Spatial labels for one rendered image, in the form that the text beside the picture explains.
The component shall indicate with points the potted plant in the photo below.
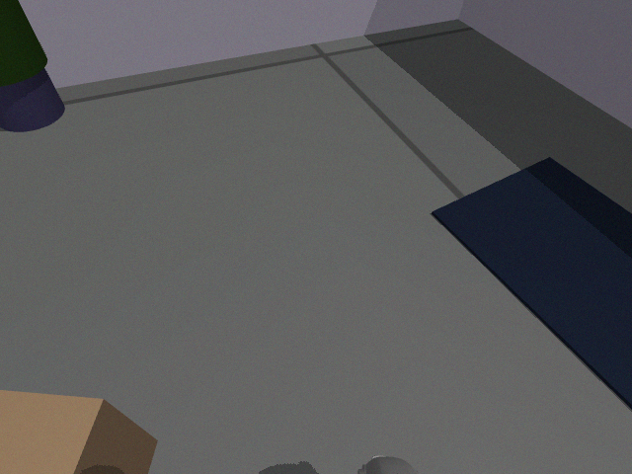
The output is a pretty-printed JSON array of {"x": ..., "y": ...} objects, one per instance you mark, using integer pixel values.
[{"x": 28, "y": 99}]

